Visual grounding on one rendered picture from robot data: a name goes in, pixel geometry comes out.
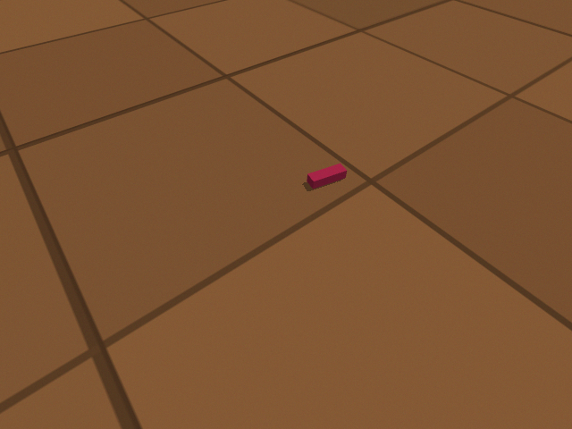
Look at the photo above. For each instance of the carton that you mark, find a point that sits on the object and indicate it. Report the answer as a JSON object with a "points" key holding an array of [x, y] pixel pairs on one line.
{"points": [[326, 176]]}

